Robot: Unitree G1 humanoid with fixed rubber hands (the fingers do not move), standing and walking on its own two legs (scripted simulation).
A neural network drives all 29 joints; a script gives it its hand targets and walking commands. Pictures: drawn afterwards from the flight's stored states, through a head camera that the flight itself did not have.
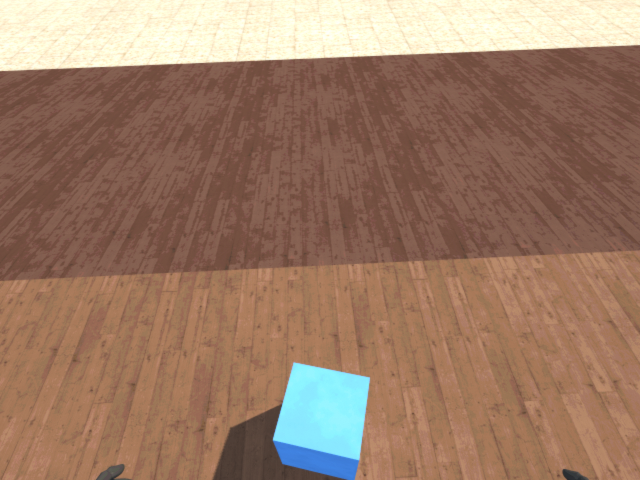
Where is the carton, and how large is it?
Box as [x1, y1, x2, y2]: [273, 363, 369, 479]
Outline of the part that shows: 293,363 273,437 274,444 282,463 346,479 354,479 359,457 369,378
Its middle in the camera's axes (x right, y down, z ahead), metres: +0.01 +0.50 +1.07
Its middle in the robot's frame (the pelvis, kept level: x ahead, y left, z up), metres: +0.38 +0.04 -0.66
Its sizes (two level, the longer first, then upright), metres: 0.210 0.200 0.250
